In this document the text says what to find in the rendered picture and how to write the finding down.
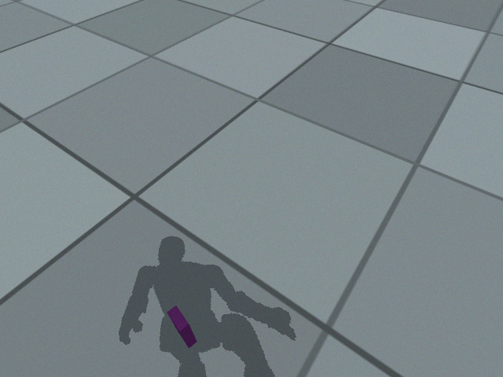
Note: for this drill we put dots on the carton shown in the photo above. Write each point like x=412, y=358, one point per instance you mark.
x=182, y=326

